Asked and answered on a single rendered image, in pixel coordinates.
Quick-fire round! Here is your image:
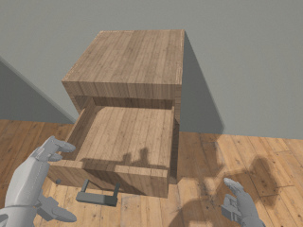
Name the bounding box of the left robot hand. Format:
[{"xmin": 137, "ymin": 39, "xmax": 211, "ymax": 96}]
[{"xmin": 5, "ymin": 135, "xmax": 77, "ymax": 223}]

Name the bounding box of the cabinet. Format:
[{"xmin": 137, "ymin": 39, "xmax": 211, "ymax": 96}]
[{"xmin": 61, "ymin": 29, "xmax": 185, "ymax": 185}]

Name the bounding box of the drawer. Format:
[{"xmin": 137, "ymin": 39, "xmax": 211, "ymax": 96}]
[{"xmin": 46, "ymin": 96, "xmax": 175, "ymax": 199}]

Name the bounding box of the handle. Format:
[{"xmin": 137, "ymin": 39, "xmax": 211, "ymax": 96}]
[{"xmin": 75, "ymin": 179, "xmax": 120, "ymax": 207}]

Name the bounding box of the left robot forearm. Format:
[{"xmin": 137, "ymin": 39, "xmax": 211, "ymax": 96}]
[{"xmin": 0, "ymin": 205, "xmax": 38, "ymax": 227}]

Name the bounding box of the right robot hand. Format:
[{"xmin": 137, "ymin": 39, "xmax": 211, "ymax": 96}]
[{"xmin": 221, "ymin": 178, "xmax": 259, "ymax": 225}]

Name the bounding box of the right robot forearm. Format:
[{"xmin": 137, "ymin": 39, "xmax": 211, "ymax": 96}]
[{"xmin": 241, "ymin": 216, "xmax": 266, "ymax": 227}]

